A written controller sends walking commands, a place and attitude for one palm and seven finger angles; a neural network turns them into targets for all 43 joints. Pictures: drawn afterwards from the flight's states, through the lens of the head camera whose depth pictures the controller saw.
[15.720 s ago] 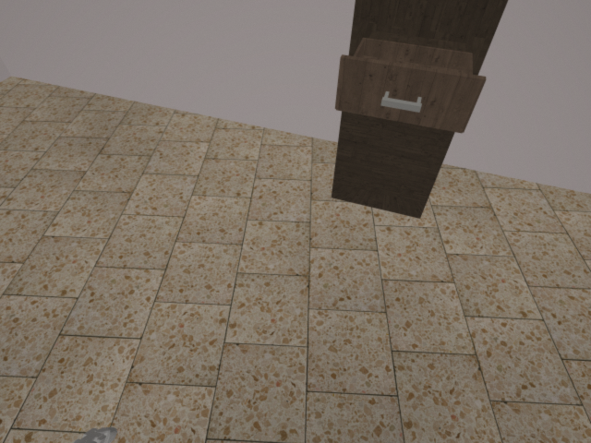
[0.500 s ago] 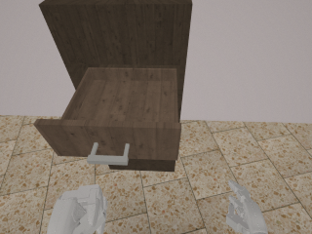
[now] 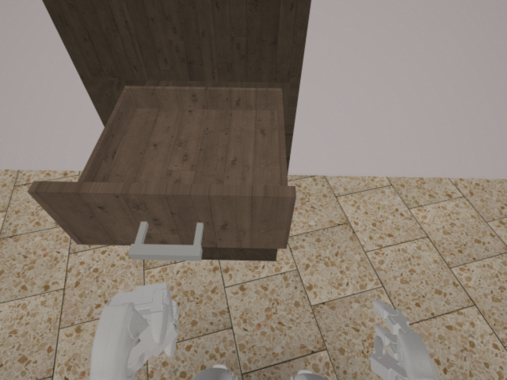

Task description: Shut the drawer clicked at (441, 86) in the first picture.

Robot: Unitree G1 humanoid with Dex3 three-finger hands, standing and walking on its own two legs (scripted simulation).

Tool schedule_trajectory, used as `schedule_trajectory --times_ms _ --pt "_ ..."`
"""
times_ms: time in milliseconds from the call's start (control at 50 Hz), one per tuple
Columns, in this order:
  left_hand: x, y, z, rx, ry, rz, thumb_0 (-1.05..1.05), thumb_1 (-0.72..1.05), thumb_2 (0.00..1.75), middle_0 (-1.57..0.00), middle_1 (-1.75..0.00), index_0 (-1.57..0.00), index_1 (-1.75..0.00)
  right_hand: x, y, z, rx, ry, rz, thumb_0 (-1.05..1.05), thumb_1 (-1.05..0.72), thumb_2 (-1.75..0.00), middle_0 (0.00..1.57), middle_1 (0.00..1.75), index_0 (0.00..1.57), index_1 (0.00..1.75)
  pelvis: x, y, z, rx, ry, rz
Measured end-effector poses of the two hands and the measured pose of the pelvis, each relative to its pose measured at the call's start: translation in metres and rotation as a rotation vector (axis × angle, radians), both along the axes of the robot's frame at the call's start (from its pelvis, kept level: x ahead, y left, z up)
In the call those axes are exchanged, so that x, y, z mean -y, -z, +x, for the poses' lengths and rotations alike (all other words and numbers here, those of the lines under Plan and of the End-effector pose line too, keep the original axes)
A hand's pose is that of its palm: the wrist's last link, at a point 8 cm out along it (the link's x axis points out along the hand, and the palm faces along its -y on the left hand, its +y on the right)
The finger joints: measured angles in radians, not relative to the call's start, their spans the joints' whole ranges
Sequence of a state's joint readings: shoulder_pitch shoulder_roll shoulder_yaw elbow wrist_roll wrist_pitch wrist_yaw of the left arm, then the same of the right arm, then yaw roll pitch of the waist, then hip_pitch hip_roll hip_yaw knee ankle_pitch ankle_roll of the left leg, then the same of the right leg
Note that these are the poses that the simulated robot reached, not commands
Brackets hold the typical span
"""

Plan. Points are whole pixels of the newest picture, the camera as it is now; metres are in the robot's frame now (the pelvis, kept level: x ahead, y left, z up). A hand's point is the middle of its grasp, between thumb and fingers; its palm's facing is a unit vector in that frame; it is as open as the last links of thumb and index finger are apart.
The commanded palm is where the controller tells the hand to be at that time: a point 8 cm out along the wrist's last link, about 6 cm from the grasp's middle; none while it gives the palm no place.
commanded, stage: bring the fist close to the handle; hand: left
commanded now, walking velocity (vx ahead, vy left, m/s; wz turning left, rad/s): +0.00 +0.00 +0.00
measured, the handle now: (168, 240) +0.32 +0.15 +0.04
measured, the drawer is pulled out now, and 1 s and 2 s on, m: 0.28 0.28 0.19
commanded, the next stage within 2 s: push the drawer shut in 0.72 s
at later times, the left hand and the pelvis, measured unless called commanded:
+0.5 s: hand (185, 305) +0.22 +0.11 +0.04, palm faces -0.01 -1.00 +0.00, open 3.3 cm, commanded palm +0.20 +0.16 +0.04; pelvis +0.00 +0.00 -0.02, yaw +0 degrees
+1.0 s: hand (191, 298) +0.24 +0.10 +0.04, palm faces -0.01 -1.00 -0.02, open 3.3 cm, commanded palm +0.22 +0.16 +0.04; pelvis +0.00 +0.00 -0.02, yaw +0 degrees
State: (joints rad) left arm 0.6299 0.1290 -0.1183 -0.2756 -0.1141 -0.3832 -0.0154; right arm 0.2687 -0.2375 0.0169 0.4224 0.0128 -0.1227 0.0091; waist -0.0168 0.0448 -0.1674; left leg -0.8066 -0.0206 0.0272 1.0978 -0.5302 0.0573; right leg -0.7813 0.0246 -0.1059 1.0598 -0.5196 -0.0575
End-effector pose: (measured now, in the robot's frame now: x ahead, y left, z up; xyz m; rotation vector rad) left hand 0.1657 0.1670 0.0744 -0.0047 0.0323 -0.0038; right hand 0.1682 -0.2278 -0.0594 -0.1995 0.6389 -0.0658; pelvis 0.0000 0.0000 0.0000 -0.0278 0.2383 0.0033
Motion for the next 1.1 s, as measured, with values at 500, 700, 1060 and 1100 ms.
schedule_trajectory --times_ms 500,700,1060,1100 --pt "0.003 0.033 0.039 0.004 0.008 0.007 0.02 0.9 0.9 -1.4 -1.6 -1.39 -1.6 -0.008 0.028 -0.006 -0.107 -0.01 -0.004 0.01 -0.9 -0.9 0.2 0.3 0.21 0.3 -0.005 0.016 -0.002 -0.065 0.004 -0.007" --pt "0.007 0.037 0.035 -0.008 0.005 0.013 0.02 0.9 0.9 -1.4 -1.6 -1.39 -1.6 -0.006 0.029 -0.004 -0.111 -0.013 -0.01 0.01 -0.9 -0.9 0.2 0.3 0.21 0.3 -0.003 0.016 -0.001 -0.071 0.001 -0.005" --pt "0.01 0.035 0.057 0.022 0.009 0.031 0.02 0.9 0.9 -1.4 -1.6 -1.4 -1.6 -0.001 0.031 0.0 -0.117 -0.017 -0.006 0.01 -0.9 -0.9 0.2 0.3 0.21 0.3 0.003 0.016 -0.001 -0.07 -0.004 -0.002" --pt "0.01 0.036 0.062 0.02 0.014 0.035 0.02 0.9 0.9 -1.4 -1.6 -1.4 -1.6 0.001 0.032 -0.002 -0.125 -0.013 -0.007 0.01 -0.9 -0.9 0.2 0.3 0.21 0.3 0.004 0.015 -0.001 -0.07 -0.003 -0.001"
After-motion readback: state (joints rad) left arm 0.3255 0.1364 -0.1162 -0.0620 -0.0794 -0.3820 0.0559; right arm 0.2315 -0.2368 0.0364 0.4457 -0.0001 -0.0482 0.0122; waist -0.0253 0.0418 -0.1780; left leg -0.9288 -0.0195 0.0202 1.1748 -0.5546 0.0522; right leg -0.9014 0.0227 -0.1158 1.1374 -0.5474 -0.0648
